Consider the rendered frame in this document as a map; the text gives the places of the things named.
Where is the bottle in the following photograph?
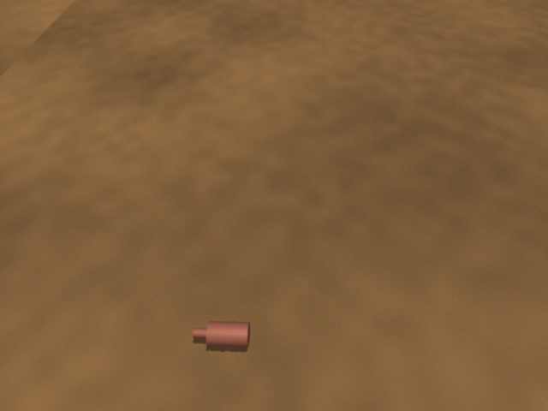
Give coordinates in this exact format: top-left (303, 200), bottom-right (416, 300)
top-left (193, 321), bottom-right (250, 347)

